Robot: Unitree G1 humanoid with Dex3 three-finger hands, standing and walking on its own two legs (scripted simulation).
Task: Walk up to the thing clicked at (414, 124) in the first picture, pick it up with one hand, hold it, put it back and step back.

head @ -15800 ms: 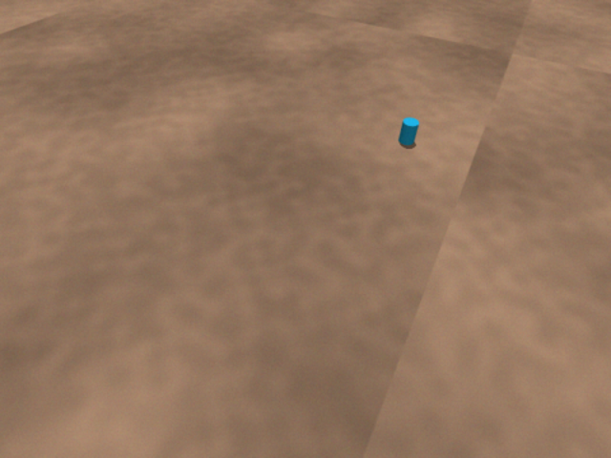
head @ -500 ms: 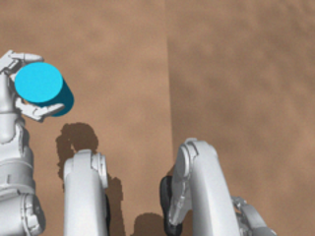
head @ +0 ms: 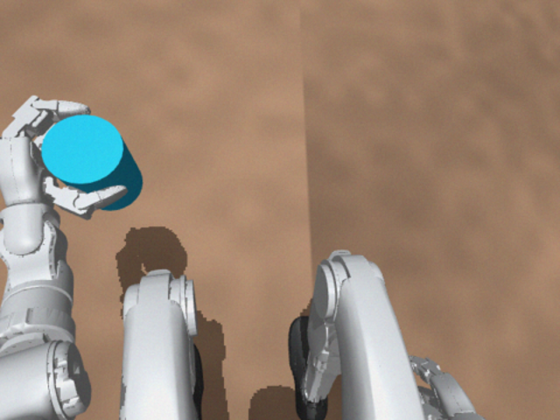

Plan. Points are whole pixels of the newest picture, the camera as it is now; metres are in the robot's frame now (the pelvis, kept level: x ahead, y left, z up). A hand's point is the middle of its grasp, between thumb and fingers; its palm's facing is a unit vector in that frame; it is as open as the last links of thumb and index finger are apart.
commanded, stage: lift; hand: left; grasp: from the side
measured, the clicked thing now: (99, 167) +0.47 +0.22 -0.07
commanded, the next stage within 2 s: none
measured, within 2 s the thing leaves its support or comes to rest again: neither
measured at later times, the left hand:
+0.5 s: hand (54, 150) +0.44 +0.22 +0.04, palm faces +0.12 -0.99 -0.05, open 11.8 cm
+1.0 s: hand out of the picture +0.41 +0.21 +0.22, palm faces +0.16 -0.99 -0.04, open 11.8 cm
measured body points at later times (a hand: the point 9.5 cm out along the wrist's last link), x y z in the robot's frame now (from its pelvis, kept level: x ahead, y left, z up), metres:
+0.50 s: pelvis +0.00 +0.00 +0.05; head +0.20 +0.03 +0.46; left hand +0.42 +0.28 +0.04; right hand +0.14 -0.27 -0.07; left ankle +0.08 +0.12 -0.34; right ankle +0.11 -0.13 -0.34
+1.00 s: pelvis +0.04 +0.00 +0.20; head +0.17 +0.03 +0.63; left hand +0.39 +0.26 +0.23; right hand +0.20 -0.25 +0.09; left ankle +0.08 +0.12 -0.34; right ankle +0.11 -0.13 -0.34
